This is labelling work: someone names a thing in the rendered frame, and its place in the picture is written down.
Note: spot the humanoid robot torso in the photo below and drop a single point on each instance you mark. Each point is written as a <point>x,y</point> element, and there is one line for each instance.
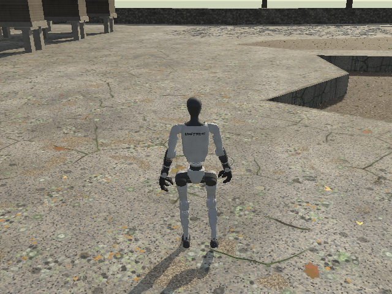
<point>195,141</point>

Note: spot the left robot forearm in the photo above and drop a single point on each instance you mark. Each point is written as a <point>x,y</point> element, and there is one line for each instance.
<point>166,165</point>

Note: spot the left robot upper arm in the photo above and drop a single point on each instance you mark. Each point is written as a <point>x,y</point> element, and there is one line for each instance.
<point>172,141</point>

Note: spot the robot right hand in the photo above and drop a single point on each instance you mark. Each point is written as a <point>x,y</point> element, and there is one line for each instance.
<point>224,174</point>

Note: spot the robot left hand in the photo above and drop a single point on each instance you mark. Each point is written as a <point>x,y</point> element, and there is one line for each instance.
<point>162,183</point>

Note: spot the right robot forearm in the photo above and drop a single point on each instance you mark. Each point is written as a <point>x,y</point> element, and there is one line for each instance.
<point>224,161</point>

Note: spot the left robot foot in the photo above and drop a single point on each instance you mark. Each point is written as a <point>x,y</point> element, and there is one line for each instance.
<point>186,243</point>

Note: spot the right robot upper arm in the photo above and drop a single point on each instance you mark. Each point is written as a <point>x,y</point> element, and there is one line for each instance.
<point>214,129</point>

